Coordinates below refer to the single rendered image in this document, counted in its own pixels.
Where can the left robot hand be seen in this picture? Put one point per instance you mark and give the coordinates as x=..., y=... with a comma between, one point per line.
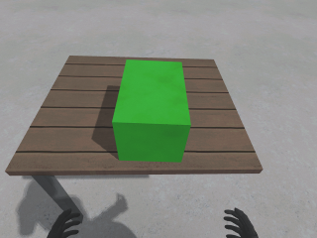
x=59, y=226

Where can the right robot hand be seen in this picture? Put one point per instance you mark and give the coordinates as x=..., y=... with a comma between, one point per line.
x=245, y=229

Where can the carton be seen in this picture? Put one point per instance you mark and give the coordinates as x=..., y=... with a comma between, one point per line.
x=151, y=121

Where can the table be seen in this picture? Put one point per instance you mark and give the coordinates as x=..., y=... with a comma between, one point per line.
x=72, y=133

